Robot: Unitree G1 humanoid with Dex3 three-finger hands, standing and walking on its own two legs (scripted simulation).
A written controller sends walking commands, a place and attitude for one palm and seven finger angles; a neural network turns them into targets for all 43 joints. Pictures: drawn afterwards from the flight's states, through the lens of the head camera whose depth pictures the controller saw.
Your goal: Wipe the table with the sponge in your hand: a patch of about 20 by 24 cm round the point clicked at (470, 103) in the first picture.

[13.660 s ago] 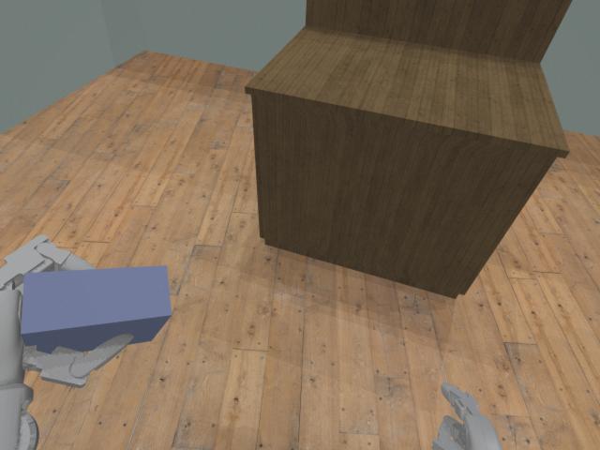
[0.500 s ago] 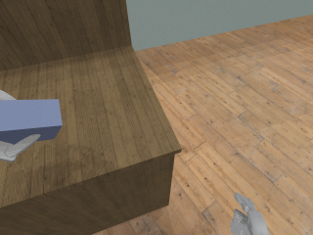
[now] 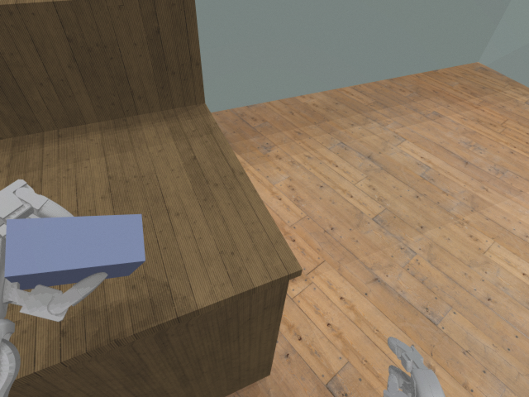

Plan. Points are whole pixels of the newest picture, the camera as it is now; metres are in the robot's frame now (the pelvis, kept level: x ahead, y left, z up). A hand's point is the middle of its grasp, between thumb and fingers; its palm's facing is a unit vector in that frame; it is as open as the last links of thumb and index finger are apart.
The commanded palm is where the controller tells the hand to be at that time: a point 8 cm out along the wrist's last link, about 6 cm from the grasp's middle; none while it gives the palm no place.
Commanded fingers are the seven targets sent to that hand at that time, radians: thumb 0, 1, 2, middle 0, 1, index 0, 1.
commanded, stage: come to a stop and stand still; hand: left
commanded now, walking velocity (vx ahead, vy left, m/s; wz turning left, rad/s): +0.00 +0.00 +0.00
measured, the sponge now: (98, 251) +0.24 +0.21 +0.17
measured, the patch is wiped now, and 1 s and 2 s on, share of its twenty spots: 0.00 0.00 0.00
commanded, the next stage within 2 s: look again from close up in 0.48 s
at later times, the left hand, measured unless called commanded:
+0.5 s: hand (37, 253) +0.23 +0.28 +0.16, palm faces +0.40 -0.84 -0.36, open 9.4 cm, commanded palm +0.18 +0.31 +0.19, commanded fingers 0.00 0.10 1.30 -1.20 -1.60 -1.20 -1.60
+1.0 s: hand (35, 244) +0.24 +0.29 +0.17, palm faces +0.39 -0.81 -0.44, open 9.4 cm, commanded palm +0.16 +0.30 +0.19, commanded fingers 0.00 0.10 1.30 -1.20 -1.60 -1.20 -1.60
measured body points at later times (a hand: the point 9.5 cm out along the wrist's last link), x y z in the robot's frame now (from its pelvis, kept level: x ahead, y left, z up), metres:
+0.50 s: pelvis +0.02 +0.03 +0.01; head +0.02 +0.04 +0.46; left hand +0.20 +0.33 +0.18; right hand +0.20 -0.19 -0.06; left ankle -0.01 +0.09 -0.73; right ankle +0.06 -0.09 -0.73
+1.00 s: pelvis +0.01 +0.02 +0.01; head +0.02 +0.04 +0.46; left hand +0.21 +0.33 +0.19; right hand +0.17 -0.21 -0.06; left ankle -0.01 +0.09 -0.73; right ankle +0.06 -0.09 -0.73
